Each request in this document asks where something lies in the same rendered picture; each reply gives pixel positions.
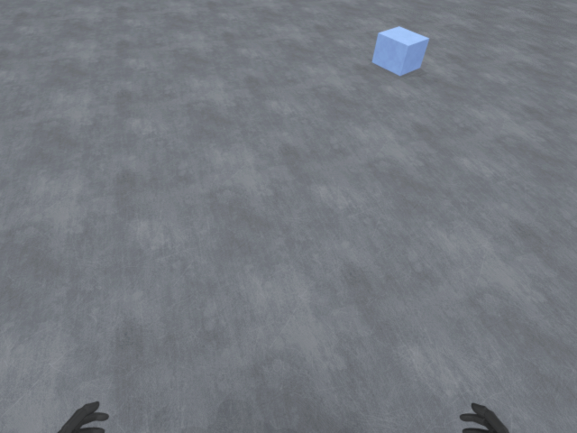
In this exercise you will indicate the robot left hand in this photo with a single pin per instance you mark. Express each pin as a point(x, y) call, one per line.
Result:
point(83, 416)

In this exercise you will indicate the carton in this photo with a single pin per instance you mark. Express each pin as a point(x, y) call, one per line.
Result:
point(399, 50)

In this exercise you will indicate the robot right hand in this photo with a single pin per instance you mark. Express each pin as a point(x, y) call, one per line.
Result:
point(484, 417)

